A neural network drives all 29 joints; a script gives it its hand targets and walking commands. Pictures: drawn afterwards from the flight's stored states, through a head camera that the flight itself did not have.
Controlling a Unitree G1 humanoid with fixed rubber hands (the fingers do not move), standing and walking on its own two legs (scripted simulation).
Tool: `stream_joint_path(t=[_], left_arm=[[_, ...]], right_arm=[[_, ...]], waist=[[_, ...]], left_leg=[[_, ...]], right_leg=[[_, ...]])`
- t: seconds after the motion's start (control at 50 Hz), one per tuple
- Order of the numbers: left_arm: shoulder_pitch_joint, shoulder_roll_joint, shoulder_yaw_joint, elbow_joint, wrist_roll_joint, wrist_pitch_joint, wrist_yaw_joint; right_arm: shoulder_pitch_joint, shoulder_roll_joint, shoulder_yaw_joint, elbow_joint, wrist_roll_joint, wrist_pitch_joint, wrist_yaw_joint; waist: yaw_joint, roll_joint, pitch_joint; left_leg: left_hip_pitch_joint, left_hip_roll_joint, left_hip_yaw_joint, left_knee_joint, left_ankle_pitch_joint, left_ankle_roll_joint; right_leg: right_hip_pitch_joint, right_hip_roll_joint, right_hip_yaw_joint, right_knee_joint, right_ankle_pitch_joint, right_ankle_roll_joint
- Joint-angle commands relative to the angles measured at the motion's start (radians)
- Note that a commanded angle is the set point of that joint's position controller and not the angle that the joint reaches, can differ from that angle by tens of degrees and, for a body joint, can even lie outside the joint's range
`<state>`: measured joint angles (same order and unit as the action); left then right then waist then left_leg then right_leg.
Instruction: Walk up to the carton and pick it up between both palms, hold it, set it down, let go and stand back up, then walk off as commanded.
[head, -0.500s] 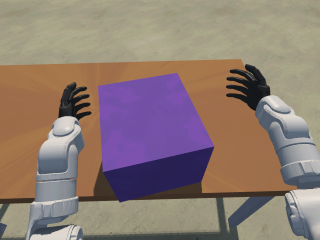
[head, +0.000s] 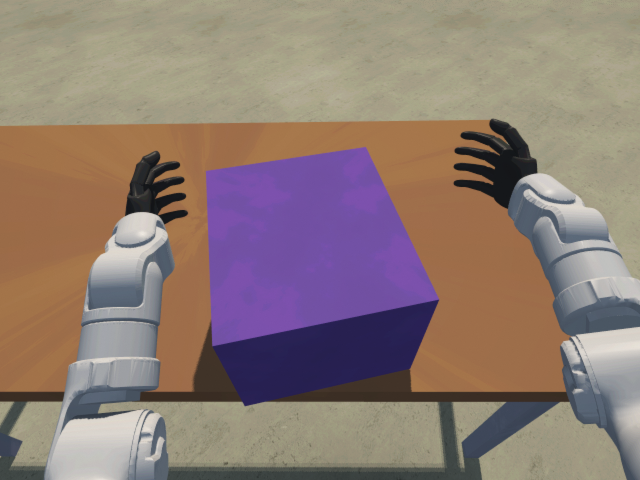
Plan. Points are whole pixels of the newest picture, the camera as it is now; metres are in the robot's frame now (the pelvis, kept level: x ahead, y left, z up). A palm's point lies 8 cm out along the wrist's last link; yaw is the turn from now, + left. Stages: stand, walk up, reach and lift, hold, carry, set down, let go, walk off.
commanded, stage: reach and lift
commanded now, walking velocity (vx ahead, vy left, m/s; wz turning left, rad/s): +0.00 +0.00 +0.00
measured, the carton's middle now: (308, 270) +0.41 +0.07 -0.02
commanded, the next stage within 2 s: none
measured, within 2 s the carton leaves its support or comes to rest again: neither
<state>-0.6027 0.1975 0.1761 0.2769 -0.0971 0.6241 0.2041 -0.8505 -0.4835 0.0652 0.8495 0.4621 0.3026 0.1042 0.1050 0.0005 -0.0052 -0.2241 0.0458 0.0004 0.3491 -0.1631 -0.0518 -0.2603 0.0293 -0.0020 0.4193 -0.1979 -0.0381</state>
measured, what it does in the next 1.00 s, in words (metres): stands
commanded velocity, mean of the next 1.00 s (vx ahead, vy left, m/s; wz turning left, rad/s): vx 0.00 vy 0.00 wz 0.00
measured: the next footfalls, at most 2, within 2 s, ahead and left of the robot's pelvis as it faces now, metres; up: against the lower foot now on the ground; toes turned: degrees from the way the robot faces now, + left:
none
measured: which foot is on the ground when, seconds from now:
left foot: down 0.00-1.00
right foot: down 0.00-1.00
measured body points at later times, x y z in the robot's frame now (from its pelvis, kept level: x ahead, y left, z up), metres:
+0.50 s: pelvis +0.01 +0.01 +0.00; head +0.07 +0.00 +0.44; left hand +0.37 +0.26 +0.03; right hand +0.47 -0.19 +0.07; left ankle +0.01 +0.16 -0.74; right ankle +0.01 -0.09 -0.74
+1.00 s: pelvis +0.01 +0.01 -0.01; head +0.07 -0.01 +0.44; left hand +0.38 +0.23 +0.03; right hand +0.47 -0.15 +0.05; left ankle +0.01 +0.16 -0.74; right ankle +0.01 -0.09 -0.74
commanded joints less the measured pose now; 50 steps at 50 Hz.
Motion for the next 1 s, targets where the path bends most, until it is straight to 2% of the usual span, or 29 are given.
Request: stream_joint_path(t=[0.0, 0.02, 0.04, 0.06, 0.08, 0.14, 0.22, 0.26, 0.32, 0.34, 0.36, 0.4, 0.44, 0.5, 0.54, 0.56, 0.58, 0.6, 0.66, 0.7, 0.74, 0.76, 0.8, 0.84, 0.88, 0.9, 0.94, 0.96, 0.98], left_arm=[[-0.383, 0.131, 0.091, 0.010, -0.025, -0.123, -0.021], [-0.376, 0.135, 0.084, 0.020, -0.016, -0.143, -0.020], [-0.374, 0.142, 0.084, 0.002, -0.023, -0.174, -0.022], [-0.363, 0.116, 0.056, -0.010, -0.039, -0.201, -0.031], [-0.365, 0.089, 0.049, -0.016, -0.032, -0.225, -0.034], [-0.331, 0.078, 0.064, 0.126, -0.022, -0.330, -0.044], [-0.338, 0.053, 0.002, 0.202, -0.025, -0.479, -0.054], [-0.261, 0.024, 0.005, 0.235, -0.018, -0.561, -0.053], [-0.319, 0.043, -0.039, 0.264, -0.050, -0.656, -0.044], [-0.310, 0.023, -0.051, 0.251, -0.043, -0.686, -0.041], [-0.289, 0.034, -0.041, 0.327, -0.048, -0.689, -0.051], [-0.274, 0.022, -0.027, 0.411, -0.041, -0.723, -0.060], [-0.309, 0.048, -0.027, 0.365, -0.043, -0.767, -0.051], [-0.262, 0.005, -0.045, 0.283, -0.040, -0.792, -0.044], [-0.233, -0.006, -0.057, 0.339, -0.049, -0.801, -0.047], [-0.263, 0.013, -0.062, 0.356, -0.048, -0.799, -0.047], [-0.223, 0.009, -0.042, 0.348, -0.045, -0.798, -0.056], [-0.222, 0.010, -0.035, 0.389, -0.043, -0.803, -0.061], [-0.213, -0.044, -0.030, 0.390, -0.036, -0.819, -0.070], [-0.241, -0.036, -0.035, 0.395, -0.027, -0.813, -0.070], [-0.211, -0.072, -0.022, 0.377, -0.010, -0.809, -0.072], [-0.242, -0.079, -0.035, 0.384, -0.023, -0.813, -0.076], [-0.213, -0.095, -0.003, 0.414, 0.020, -0.815, -0.080], [-0.274, -0.079, -0.011, 0.324, 0.000, -0.847, -0.065], [-0.265, -0.092, 0.002, 0.341, 0.022, -0.846, -0.051], [-0.277, -0.119, -0.034, 0.366, 0.021, -0.842, -0.044], [-0.237, -0.127, 0.009, 0.425, 0.048, -0.818, -0.047], [-0.272, -0.128, -0.008, 0.412, 0.042, -0.822, -0.042], [-0.247, -0.123, 0.027, 0.423, 0.068, -0.809, -0.050]], right_arm=[[-0.485, -0.199, 0.031, -0.131, -0.006, -0.108, 0.018], [-0.459, -0.192, 0.030, -0.089, -0.018, -0.117, 0.012], [-0.440, -0.170, 0.050, -0.096, -0.008, -0.128, 0.015], [-0.418, -0.139, 0.048, -0.104, -0.031, -0.152, 0.011], [-0.416, -0.132, 0.053, -0.056, -0.030, -0.161, 0.022], [-0.367, -0.113, 0.051, 0.046, -0.052, -0.214, 0.035], [-0.345, -0.095, 0.048, 0.106, -0.071, -0.308, 0.060], [-0.331, -0.049, 0.085, 0.089, -0.066, -0.367, 0.074], [-0.388, -0.105, 0.072, 0.133, -0.057, -0.430, 0.080], [-0.379, -0.084, 0.078, 0.131, -0.063, -0.450, 0.080], [-0.380, -0.089, 0.099, 0.158, -0.050, -0.453, 0.077], [-0.387, -0.077, 0.089, 0.212, -0.066, -0.473, 0.071], [-0.403, -0.070, 0.120, 0.176, -0.039, -0.504, 0.062], [-0.388, -0.072, 0.156, 0.196, -0.015, -0.537, 0.065], [-0.395, -0.058, 0.165, 0.151, -0.007, -0.550, 0.066], [-0.386, -0.063, 0.140, 0.196, -0.025, -0.552, 0.056], [-0.371, -0.054, 0.154, 0.174, -0.017, -0.549, 0.051], [-0.370, -0.055, 0.145, 0.216, -0.028, -0.550, 0.042], [-0.376, -0.013, 0.160, 0.196, -0.038, -0.563, 0.038], [-0.400, -0.013, 0.157, 0.222, -0.033, -0.558, 0.044], [-0.358, 0.018, 0.154, 0.221, -0.049, -0.551, 0.037], [-0.388, 0.029, 0.132, 0.213, -0.073, -0.557, 0.029], [-0.368, 0.057, 0.130, 0.239, -0.082, -0.551, 0.030], [-0.395, 0.065, 0.121, 0.140, -0.095, -0.569, 0.024], [-0.394, 0.072, 0.121, 0.147, -0.109, -0.573, 0.015], [-0.408, 0.066, 0.086, 0.200, -0.107, -0.574, 0.014], [-0.382, 0.089, 0.117, 0.218, -0.120, -0.550, 0.010], [-0.385, 0.076, 0.064, 0.243, -0.145, -0.551, 0.000], [-0.372, 0.104, 0.089, 0.264, -0.145, -0.542, -0.003]], waist=[[0.144, -0.060, -0.468], [0.132, -0.061, -0.460], [0.156, -0.041, -0.485], [0.124, -0.043, -0.535], [0.133, -0.032, -0.514], [0.146, -0.026, -0.499], [0.116, -0.006, -0.539], [0.165, -0.030, -0.593], [0.124, -0.030, -0.670], [0.116, 0.015, -0.708], [0.135, -0.032, -0.628], [0.117, -0.038, -0.617], [0.144, -0.022, -0.723], [0.149, 0.037, -0.822], [0.162, 0.009, -0.788], [0.111, 0.034, -0.778], [0.138, -0.020, -0.817], [0.116, -0.015, -0.742], [0.137, -0.053, -0.766], [0.136, -0.008, -0.716], [0.135, -0.044, -0.701], [0.106, -0.032, -0.712], [0.118, -0.058, -0.680], [0.142, -0.043, -0.793], [0.132, -0.055, -0.783], [0.108, 0.002, -0.783], [0.139, -0.046, -0.671], [0.097, -0.030, -0.713], [0.113, -0.066, -0.654]], left_leg=[[-0.133, -0.067, 0.078, -0.018, 0.201, 0.015], [-0.117, -0.057, 0.061, -0.007, 0.218, 0.005], [-0.102, -0.059, 0.074, -0.008, 0.233, 0.000], [-0.107, -0.064, 0.074, 0.012, 0.252, -0.002], [-0.081, -0.054, 0.067, 0.014, 0.276, -0.007], [-0.110, -0.051, 0.057, 0.021, 0.257, -0.001], [-0.121, -0.048, 0.068, 0.032, 0.196, -0.006], [-0.119, -0.046, 0.068, 0.051, 0.233, -0.010], [-0.152, -0.042, 0.074, 0.086, 0.254, -0.027], [-0.143, -0.046, 0.068, 0.096, 0.287, -0.033], [-0.183, -0.047, 0.073, 0.083, 0.230, -0.021], [-0.221, -0.048, 0.079, 0.098, 0.253, -0.015], [-0.222, -0.044, 0.078, 0.102, 0.291, -0.019], [-0.118, -0.036, 0.064, 0.142, 0.500, -0.047], [-0.157, -0.037, 0.076, 0.142, 0.466, -0.044], [-0.117, -0.032, 0.063, 0.149, 0.491, -0.054], [-0.157, -0.041, 0.075, 0.142, 0.470, -0.040], [-0.192, -0.043, 0.074, 0.132, 0.434, -0.038], [-0.236, -0.043, 0.077, 0.118, 0.452, -0.022], [-0.186, -0.041, 0.079, 0.115, 0.484, -0.033], [-0.184, -0.036, 0.072, 0.103, 0.440, -0.028], [-0.181, -0.040, 0.073, 0.104, 0.445, -0.030], [-0.212, -0.039, 0.077, 0.106, 0.429, -0.018], [-0.227, -0.046, 0.086, 0.097, 0.394, -0.013], [-0.218, -0.039, 0.090, 0.114, 0.418, -0.014], [-0.203, -0.041, 0.076, 0.114, 0.421, -0.032], [-0.197, -0.035, 0.082, 0.098, 0.391, -0.016], [-0.208, -0.034, 0.071, 0.102, 0.371, -0.019], [-0.219, -0.038, 0.082, 0.100, 0.378, -0.009]], right_leg=[[0.295, 0.011, 0.032, -0.049, 0.298, 0.028], [0.277, 0.019, 0.028, -0.056, 0.273, 0.029], [0.282, 0.016, 0.027, -0.052, 0.285, 0.032], [0.296, 0.019, 0.021, -0.044, 0.334, 0.026], [0.265, 0.028, 0.010, -0.046, 0.321, 0.023], [0.206, 0.020, 0.019, -0.045, 0.256, 0.018], [0.157, 0.024, 0.001, -0.039, 0.167, 0.020], [0.145, 0.029, -0.002, -0.026, 0.197, 0.009], [0.084, 0.034, -0.017, -0.005, 0.215, 0.016], [0.095, 0.038, -0.006, 0.001, 0.239, 0.009], [0.092, 0.028, -0.005, -0.010, 0.202, 0.020], [0.087, 0.018, -0.001, 0.003, 0.246, 0.025], [0.127, 0.018, 0.008, 0.015, 0.299, 0.028], [0.113, 0.045, 0.001, 0.018, 0.417, 0.008], [0.097, 0.048, -0.003, 0.026, 0.410, 0.016], [0.086, 0.044, -0.008, 0.020, 0.432, 0.022], [0.121, 0.047, 0.000, 0.015, 0.459, 0.026], [0.112, 0.039, 0.005, 0.008, 0.436, 0.036], [0.168, 0.042, 0.009, 0.033, 0.511, 0.033], [0.134, 0.040, 0.002, 0.018, 0.460, 0.034], [0.129, 0.040, 0.004, -0.009, 0.402, 0.032], [0.123, 0.042, -0.007, -0.005, 0.430, 0.029], [0.131, 0.035, 0.008, 0.005, 0.420, 0.040], [0.155, 0.029, 0.011, 0.007, 0.386, 0.046], [0.155, 0.034, 0.013, 0.022, 0.440, 0.045], [0.109, 0.041, -0.002, 0.010, 0.377, 0.029], [0.106, 0.036, 0.010, -0.012, 0.361, 0.037], [0.088, 0.031, 0.003, -0.010, 0.350, 0.037], [0.124, 0.027, 0.012, -0.006, 0.376, 0.047]])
